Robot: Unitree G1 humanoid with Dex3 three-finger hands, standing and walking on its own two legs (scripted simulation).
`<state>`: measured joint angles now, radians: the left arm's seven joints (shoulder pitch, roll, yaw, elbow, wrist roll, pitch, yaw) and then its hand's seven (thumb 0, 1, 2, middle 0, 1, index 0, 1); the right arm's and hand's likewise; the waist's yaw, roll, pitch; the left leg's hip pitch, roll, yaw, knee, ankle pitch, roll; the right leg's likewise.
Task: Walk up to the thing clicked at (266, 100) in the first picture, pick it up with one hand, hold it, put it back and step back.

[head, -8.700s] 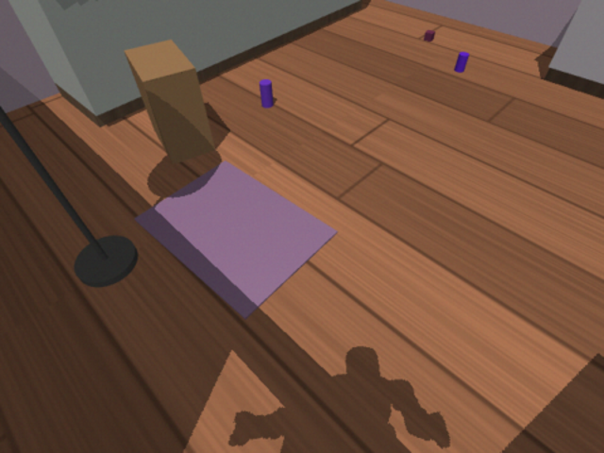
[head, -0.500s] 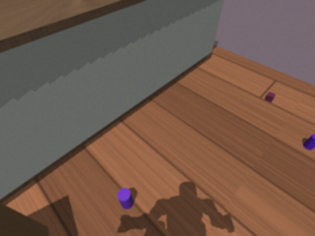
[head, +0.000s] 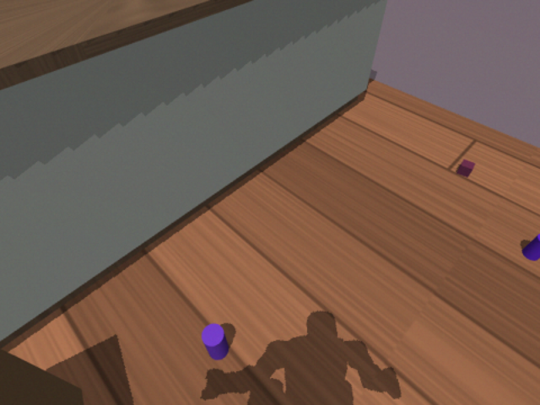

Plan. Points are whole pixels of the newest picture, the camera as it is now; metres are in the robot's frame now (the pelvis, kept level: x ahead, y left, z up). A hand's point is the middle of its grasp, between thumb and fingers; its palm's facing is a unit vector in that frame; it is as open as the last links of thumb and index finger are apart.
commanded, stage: stand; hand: left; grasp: from the side
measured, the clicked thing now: (215, 342) +0.44 +0.21 -0.71
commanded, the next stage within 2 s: go down in 0.62 s
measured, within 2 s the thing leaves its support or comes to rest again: neither
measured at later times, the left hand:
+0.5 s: hand out of the picture +0.07 +0.25 -0.16, palm faces -0.03 -0.94 -0.34, open 7.4 cm
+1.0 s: hand out of the picture +0.16 +0.26 -0.16, palm faces +0.03 -0.94 -0.33, open 11.2 cm
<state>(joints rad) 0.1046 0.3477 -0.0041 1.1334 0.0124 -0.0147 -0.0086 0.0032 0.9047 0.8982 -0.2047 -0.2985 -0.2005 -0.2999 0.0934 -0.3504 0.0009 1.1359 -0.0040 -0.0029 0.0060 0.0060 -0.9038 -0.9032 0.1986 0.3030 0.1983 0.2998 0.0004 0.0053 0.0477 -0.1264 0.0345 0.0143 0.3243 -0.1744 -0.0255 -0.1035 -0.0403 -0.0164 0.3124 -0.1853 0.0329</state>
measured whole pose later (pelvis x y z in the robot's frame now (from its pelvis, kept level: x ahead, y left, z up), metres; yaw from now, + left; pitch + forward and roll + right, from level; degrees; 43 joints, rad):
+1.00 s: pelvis -0.01 +0.00 -0.02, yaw +0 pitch +7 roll +0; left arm -0.05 0.35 0.18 1.00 0.07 0.02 -0.04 0.00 0.39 0.59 -0.07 -0.32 -0.08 -0.30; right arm 0.22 -0.24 -0.02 0.78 0.03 -0.03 -0.03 0.01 -1.00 -0.93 0.20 0.30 0.20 0.30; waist -0.02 -0.01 0.01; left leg -0.44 0.04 0.01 0.60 -0.28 -0.02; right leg -0.41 -0.04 -0.01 0.58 -0.29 0.03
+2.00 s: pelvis -0.01 +0.00 -0.10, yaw +0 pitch +18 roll -3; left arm 0.32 0.37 0.27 0.34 0.03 0.25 -0.09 -0.01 -0.52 0.23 -0.08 -0.24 -0.08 -0.24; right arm 0.24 -0.23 -0.01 0.55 0.00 -0.17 -0.10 0.01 -0.90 -0.90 0.20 0.30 0.20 0.30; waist -0.04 0.02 -0.13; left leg -0.96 0.05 -0.05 1.18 -0.54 -0.03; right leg -0.91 -0.03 -0.04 1.13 -0.54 0.03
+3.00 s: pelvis -0.09 +0.00 -0.34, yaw -4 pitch +33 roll -6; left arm -0.54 0.82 0.78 1.05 -0.11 -0.38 -0.58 -0.01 -0.41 0.11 -0.03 -0.10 -0.03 -0.09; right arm 0.12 -0.35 0.07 0.66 -0.04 -0.13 -0.02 0.01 -0.90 -0.91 0.20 0.30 0.20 0.30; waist -0.08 -0.02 -0.12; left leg -1.99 0.04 -0.14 2.07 -0.68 -0.05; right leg -1.92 -0.01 -0.04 2.02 -0.69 0.03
